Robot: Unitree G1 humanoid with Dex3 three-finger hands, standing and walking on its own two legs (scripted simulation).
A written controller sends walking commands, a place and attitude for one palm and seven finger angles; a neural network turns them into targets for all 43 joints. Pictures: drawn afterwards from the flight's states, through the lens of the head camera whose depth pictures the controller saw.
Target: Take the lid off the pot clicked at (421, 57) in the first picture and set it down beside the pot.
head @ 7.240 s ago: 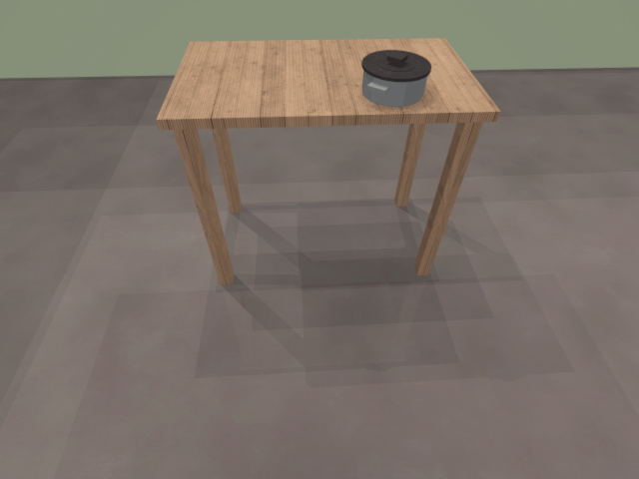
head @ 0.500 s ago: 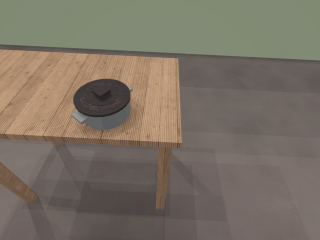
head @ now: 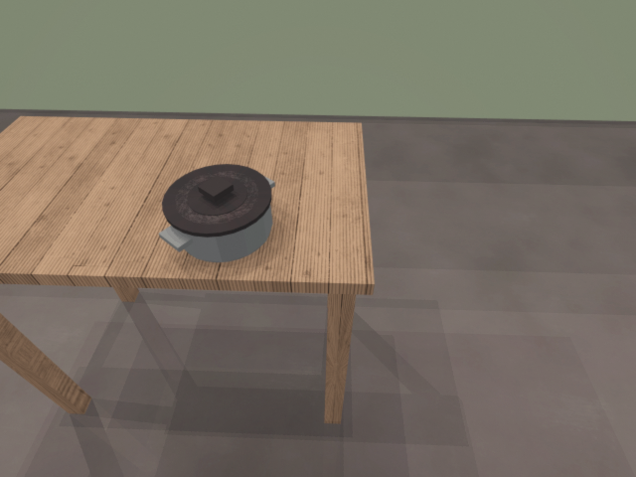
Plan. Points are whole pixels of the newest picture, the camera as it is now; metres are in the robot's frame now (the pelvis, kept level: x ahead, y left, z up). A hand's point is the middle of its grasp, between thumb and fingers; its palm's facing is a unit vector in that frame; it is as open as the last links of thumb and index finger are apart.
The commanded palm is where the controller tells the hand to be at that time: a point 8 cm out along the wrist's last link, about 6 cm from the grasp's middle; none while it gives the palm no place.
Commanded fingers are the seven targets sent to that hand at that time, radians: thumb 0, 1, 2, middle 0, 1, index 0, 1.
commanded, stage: look again from close up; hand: left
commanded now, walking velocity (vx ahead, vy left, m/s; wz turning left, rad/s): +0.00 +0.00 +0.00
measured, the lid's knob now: (215, 188) +0.54 +0.20 +0.07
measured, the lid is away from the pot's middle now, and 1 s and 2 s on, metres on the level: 0.00 0.00 0.00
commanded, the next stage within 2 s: shuffle to correct the standing spot in 0.86 s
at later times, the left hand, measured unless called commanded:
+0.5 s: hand out of the picture +0.03 +0.19 -0.17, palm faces +0.02 -0.98 -0.20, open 7.3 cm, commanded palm none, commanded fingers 0.00 0.90 0.90 -0.20 -0.30 -0.20 -0.30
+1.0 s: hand out of the picture +0.02 +0.17 -0.17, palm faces +0.02 -0.98 -0.19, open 7.4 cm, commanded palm none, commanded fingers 0.00 0.90 0.90 -0.20 -0.30 -0.20 -0.30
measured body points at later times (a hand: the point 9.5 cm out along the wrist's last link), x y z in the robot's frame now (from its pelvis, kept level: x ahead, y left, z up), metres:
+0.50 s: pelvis +0.02 +0.01 +0.00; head +0.03 +0.01 +0.45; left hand +0.03 +0.24 -0.15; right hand +0.02 -0.21 -0.16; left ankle -0.01 +0.12 -0.73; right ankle +0.00 -0.09 -0.73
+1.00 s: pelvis +0.02 +0.00 +0.01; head +0.03 +0.00 +0.46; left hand +0.02 +0.22 -0.15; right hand +0.02 -0.22 -0.16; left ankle -0.01 +0.12 -0.73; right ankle +0.00 -0.09 -0.73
